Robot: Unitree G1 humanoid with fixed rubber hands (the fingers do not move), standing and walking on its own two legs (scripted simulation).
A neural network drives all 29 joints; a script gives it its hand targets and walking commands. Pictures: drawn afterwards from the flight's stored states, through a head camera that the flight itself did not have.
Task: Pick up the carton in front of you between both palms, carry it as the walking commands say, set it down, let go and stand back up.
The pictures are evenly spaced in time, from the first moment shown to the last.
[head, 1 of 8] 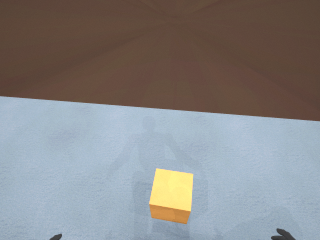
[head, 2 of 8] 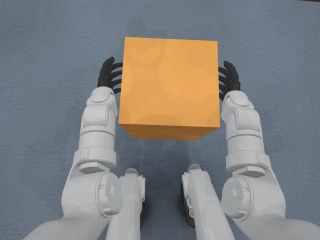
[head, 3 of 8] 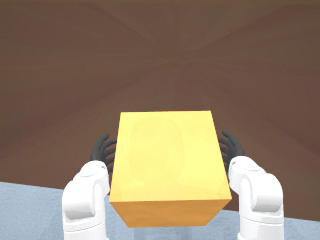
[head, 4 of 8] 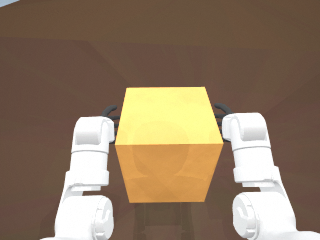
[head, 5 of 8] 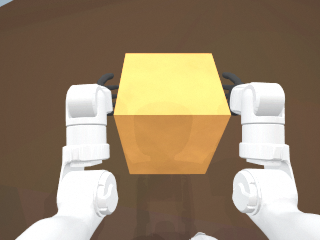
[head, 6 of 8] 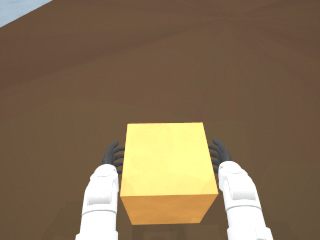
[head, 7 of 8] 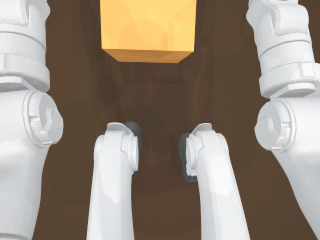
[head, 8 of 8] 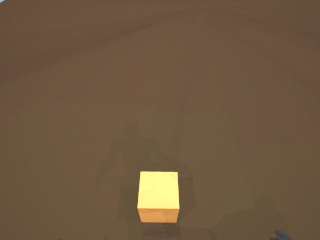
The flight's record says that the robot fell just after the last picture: no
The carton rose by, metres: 1.10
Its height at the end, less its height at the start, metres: +0.36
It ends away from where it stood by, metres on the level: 5.49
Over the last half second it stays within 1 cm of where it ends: yes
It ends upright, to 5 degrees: yes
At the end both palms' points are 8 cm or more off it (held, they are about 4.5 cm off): yes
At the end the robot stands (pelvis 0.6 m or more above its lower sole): yes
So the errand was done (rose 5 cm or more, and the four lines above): yes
